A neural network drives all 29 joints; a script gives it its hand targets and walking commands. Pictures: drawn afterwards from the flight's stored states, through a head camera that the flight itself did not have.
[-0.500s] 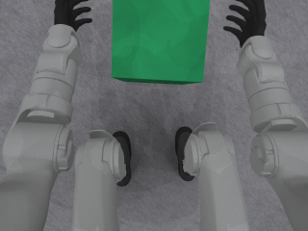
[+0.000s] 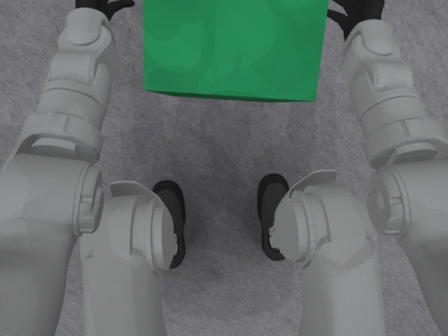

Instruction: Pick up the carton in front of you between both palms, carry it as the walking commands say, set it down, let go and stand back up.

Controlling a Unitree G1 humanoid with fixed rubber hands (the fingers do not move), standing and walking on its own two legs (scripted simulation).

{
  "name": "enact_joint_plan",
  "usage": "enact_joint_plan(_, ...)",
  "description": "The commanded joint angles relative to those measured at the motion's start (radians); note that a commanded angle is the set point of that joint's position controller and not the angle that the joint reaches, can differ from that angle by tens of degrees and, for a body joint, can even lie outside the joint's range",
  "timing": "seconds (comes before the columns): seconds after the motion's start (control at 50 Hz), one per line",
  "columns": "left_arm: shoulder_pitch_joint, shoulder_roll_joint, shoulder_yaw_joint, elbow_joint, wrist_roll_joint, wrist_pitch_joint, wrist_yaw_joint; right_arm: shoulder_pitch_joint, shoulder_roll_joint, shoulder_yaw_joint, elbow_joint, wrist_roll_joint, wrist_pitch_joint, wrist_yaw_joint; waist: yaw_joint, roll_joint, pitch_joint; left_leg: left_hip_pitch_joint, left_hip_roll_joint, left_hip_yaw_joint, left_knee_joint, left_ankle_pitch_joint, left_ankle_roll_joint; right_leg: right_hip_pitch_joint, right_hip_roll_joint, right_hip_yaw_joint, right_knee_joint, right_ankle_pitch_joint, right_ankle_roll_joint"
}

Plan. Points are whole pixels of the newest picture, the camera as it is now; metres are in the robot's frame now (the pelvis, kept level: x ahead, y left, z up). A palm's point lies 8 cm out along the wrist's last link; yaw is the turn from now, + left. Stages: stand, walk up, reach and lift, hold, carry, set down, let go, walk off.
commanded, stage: reach and lift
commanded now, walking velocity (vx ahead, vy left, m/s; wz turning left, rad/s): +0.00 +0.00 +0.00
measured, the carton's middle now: (229, 33) +0.53 -0.02 -0.24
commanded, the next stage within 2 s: none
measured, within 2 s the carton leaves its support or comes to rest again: leaves its support in 0.58 s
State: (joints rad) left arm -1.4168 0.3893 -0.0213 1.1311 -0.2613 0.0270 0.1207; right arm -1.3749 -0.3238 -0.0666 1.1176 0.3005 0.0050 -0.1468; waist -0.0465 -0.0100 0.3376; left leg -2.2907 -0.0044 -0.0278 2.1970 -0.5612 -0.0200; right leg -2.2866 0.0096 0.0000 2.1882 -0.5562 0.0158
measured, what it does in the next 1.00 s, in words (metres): rises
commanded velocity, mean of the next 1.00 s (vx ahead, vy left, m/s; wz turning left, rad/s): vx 0.00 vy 0.00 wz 0.00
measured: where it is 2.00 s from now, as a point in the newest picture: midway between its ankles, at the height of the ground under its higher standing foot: (223, 234)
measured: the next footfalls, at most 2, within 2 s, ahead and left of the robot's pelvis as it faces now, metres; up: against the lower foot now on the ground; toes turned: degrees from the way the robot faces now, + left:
none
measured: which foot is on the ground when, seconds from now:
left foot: down 0.00-1.00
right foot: down 0.00-1.00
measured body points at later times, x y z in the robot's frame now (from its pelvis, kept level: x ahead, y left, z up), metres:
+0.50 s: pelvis -0.01 +0.00 +0.00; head +0.36 +0.01 +0.25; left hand +0.56 +0.13 -0.18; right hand +0.54 -0.17 -0.18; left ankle +0.11 +0.12 -0.33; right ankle +0.12 -0.12 -0.33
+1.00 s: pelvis -0.01 +0.00 +0.07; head +0.26 +0.01 +0.44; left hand +0.52 +0.14 +0.00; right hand +0.50 -0.16 +0.00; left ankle +0.11 +0.12 -0.33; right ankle +0.12 -0.12 -0.33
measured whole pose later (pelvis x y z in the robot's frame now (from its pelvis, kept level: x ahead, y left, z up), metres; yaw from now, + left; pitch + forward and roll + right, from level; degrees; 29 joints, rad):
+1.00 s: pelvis -0.01 +0.00 +0.07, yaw +0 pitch +42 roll -1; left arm -1.14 0.05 0.45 0.82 0.21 0.33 0.06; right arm -1.09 -0.02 -0.52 0.76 -0.20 0.34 -0.07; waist -0.03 0.02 -0.13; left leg -2.17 -0.06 -0.04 1.93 -0.50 -0.03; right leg -2.16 0.03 0.03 1.92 -0.50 0.03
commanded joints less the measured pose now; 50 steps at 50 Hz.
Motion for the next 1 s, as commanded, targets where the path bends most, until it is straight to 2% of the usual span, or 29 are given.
enact_joint_plan(0.0,-0.239,0.081,0.036,-0.062,0.022,-0.022,-0.007,-0.187,-0.096,-0.037,-0.060,-0.035,-0.019,0.004,-0.020,0.055,-1.185,0.574,-0.025,0.034,-0.158,0.290,-0.007,0.570,0.022,-0.032,-0.181,0.329,0.031)
enact_joint_plan(0.1,-0.238,0.061,0.048,-0.018,0.039,-0.028,-0.011,-0.208,-0.079,-0.044,-0.057,-0.055,-0.024,0.007,-0.012,0.039,-1.139,0.533,-0.029,0.029,-0.175,0.254,-0.004,0.549,0.023,-0.028,-0.193,0.297,0.033)
enact_joint_plan(0.2,-0.307,-0.032,-0.012,-0.024,0.012,-0.039,-0.009,-0.269,0.014,0.021,-0.074,-0.024,-0.031,0.007,-0.005,0.037,-1.152,0.559,-0.042,0.032,-0.189,0.244,0.002,0.571,0.033,-0.024,-0.203,0.286,0.030)
enact_joint_plan(0.24,-0.330,-0.050,-0.011,-0.020,0.019,-0.042,-0.002,-0.285,0.030,0.018,-0.068,-0.034,-0.034,0.001,-0.010,0.037,-1.160,0.577,-0.048,0.032,-0.192,0.242,0.002,0.582,0.038,-0.026,-0.205,0.285,0.030)
enact_joint_plan(0.28,-0.365,-0.107,-0.026,-0.044,0.030,-0.046,-0.004,-0.309,0.109,0.041,-0.072,-0.030,-0.034,0.009,0.007,0.037,-1.166,0.600,-0.056,0.035,-0.197,0.244,0.008,0.593,0.048,-0.032,-0.204,0.283,0.028)
enact_joint_plan(0.32,-0.441,-0.299,-0.089,-0.046,0.019,-0.048,-0.031,-0.402,0.279,0.106,-0.087,-0.017,-0.039,0.036,0.008,0.048,-1.170,0.605,-0.068,0.038,-0.192,0.263,0.011,0.582,0.063,-0.035,-0.200,0.294,0.023)
enact_joint_plan(0.36,-0.533,-0.566,-0.135,-0.045,0.029,-0.034,-0.091,-0.525,0.534,0.153,-0.097,-0.033,-0.023,0.097,0.008,0.048,-1.131,0.577,-0.080,0.040,-0.185,0.246,0.016,0.557,0.079,-0.037,-0.191,0.273,0.017)
enact_joint_plan(0.4,-0.576,-0.780,-0.130,-0.042,0.071,-0.006,-0.153,-0.601,0.727,0.153,-0.119,-0.073,0.010,0.168,0.005,0.054,-1.094,0.549,-0.096,0.047,-0.175,0.211,0.024,0.532,0.094,-0.046,-0.180,0.237,0.014)
enact_joint_plan(0.46,-0.570,-0.941,-0.090,-0.080,0.116,0.033,-0.212,-0.642,0.877,0.136,-0.170,-0.109,0.051,0.238,0.007,0.057,-1.102,0.564,-0.111,0.068,-0.160,0.222,0.027,0.517,0.110,-0.067,-0.163,0.238,0.011)
enact_joint_plan(0.52,-0.589,-1.054,-0.114,-0.171,0.091,0.055,-0.238,-0.673,0.979,0.173,-0.270,-0.081,0.074,0.270,0.004,0.051,-1.266,0.631,-0.120,0.087,-0.143,0.303,0.025,0.582,0.112,-0.084,-0.145,0.319,0.013)
enact_joint_plan(0.58,-0.642,-1.140,-0.182,-0.326,0.038,0.074,-0.236,-0.666,1.084,0.234,-0.385,-0.025,0.100,0.269,-0.001,0.045,-1.547,0.741,-0.128,0.107,-0.135,0.399,0.018,0.733,0.117,-0.100,-0.138,0.433,0.018)
enact_joint_plan(0.62,-0.654,-1.189,-0.212,-0.434,0.031,0.100,-0.236,-0.640,1.151,0.255,-0.446,-0.019,0.133,0.271,0.001,0.049,-1.703,0.806,-0.135,0.111,-0.141,0.445,0.015,0.789,0.126,-0.103,-0.144,0.481,0.017)
enact_joint_plan(0.68,-0.548,-1.296,-0.204,-0.486,0.072,0.156,-0.242,-0.604,1.213,0.259,-0.529,-0.057,0.185,0.289,0.004,0.060,-1.773,0.845,-0.149,0.109,-0.171,0.461,0.012,0.749,0.139,-0.112,-0.174,0.466,0.018)
enact_joint_plan(0.72,-0.469,-1.346,-0.177,-0.478,0.121,0.197,-0.255,-0.560,1.235,0.243,-0.550,-0.105,0.220,0.304,0.003,0.055,-1.715,0.790,-0.152,0.111,-0.211,0.404,0.012,0.711,0.141,-0.112,-0.211,0.405,0.020)
enact_joint_plan(0.76,-0.400,-1.376,-0.135,-0.432,0.173,0.234,-0.272,-0.500,1.253,0.205,-0.521,-0.163,0.254,0.318,-0.004,0.050,-1.595,0.707,-0.154,0.109,-0.262,0.308,0.014,0.652,0.142,-0.112,-0.261,0.315,0.017)
enact_joint_plan(0.84,-0.316,-1.379,0.004,-0.302,0.293,0.288,-0.301,-0.401,1.272,0.071,-0.394,-0.307,0.311,0.338,-0.010,0.052,-1.349,0.562,-0.159,0.104,-0.372,0.134,0.019,0.552,0.144,-0.101,-0.368,0.150,-0.002)
enact_joint_plan(0.9,-0.319,-1.376,0.064,-0.273,0.344,0.299,-0.309,-0.391,1.275,0.013,-0.357,-0.369,0.328,0.344,-0.009,0.050,-1.319,0.555,-0.160,0.102,-0.434,0.090,0.023,0.575,0.145,-0.090,-0.431,0.111,-0.009)
enact_joint_plan(0.98,-0.329,-1.374,0.091,-0.276,0.376,0.308,-0.312,-0.376,1.281,-0.023,-0.339,-0.409,0.339,0.350,-0.017,0.059,-1.354,0.600,-0.164,0.091,-0.507,0.062,0.022,0.632,0.143,-0.082,-0.497,0.088,-0.010)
